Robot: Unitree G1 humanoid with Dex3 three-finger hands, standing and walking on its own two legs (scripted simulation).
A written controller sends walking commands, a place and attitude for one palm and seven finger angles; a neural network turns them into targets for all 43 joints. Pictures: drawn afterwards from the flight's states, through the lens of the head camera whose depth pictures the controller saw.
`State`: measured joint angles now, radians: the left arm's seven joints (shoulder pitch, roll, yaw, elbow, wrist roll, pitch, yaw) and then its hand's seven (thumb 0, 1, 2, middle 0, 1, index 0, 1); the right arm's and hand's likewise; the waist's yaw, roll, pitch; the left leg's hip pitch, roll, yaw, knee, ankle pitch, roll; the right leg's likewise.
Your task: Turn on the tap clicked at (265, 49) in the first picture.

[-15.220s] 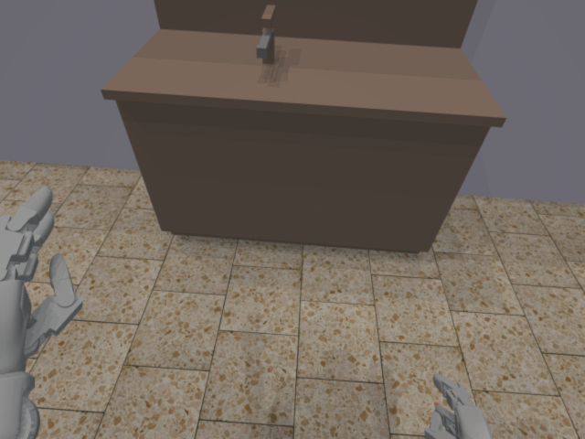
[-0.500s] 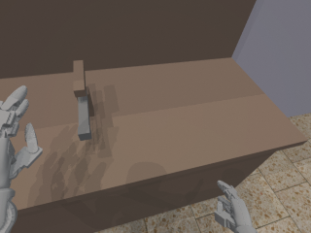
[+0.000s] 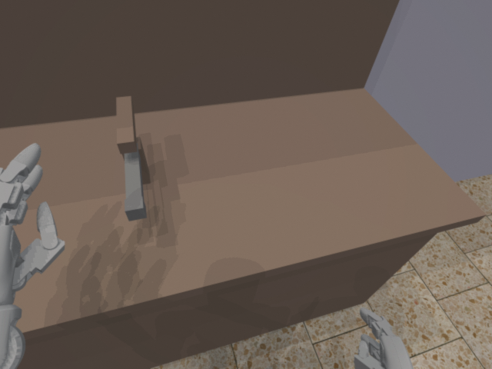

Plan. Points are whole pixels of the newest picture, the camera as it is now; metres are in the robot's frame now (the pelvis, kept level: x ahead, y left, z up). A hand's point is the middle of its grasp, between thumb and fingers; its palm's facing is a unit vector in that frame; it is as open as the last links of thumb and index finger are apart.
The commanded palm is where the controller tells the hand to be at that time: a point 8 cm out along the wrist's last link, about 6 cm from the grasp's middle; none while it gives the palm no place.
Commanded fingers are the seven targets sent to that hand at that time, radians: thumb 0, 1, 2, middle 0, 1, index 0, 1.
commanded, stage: shuffle to correct the standing spot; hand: left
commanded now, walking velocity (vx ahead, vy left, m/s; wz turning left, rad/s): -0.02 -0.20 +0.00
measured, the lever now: (135, 208) +0.34 +0.21 +0.07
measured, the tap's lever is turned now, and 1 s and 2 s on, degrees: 0 0 0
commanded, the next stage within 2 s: none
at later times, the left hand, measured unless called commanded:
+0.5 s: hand (113, 240) +0.23 +0.18 +0.16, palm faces +0.33 -0.87 -0.38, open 7.4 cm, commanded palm +0.17 +0.22 +0.17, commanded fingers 0.00 0.90 0.90 -0.20 -0.30 -0.20 -0.30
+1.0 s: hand (144, 242) +0.23 +0.15 +0.16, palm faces +0.29 -0.87 -0.40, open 7.4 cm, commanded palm +0.17 +0.19 +0.17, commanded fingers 0.00 0.90 0.90 -0.20 -0.30 -0.20 -0.30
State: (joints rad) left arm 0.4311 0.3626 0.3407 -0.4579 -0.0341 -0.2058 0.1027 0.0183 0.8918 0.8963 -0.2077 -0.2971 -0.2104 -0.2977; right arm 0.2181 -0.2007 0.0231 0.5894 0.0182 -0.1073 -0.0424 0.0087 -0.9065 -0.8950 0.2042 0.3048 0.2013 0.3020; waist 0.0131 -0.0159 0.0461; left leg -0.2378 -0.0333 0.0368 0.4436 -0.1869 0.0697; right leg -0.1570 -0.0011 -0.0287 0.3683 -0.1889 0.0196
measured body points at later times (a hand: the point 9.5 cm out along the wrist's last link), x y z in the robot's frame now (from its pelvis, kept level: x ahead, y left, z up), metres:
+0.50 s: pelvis +0.00 -0.05 +0.00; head +0.02 -0.04 +0.45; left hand +0.20 +0.23 +0.18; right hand +0.18 -0.28 -0.07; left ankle +0.03 +0.07 -0.74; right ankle +0.01 -0.14 -0.74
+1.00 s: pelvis +0.00 -0.08 -0.01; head +0.03 -0.07 +0.44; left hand +0.21 +0.20 +0.18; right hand +0.17 -0.33 -0.09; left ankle +0.03 +0.07 -0.74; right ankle +0.01 -0.14 -0.74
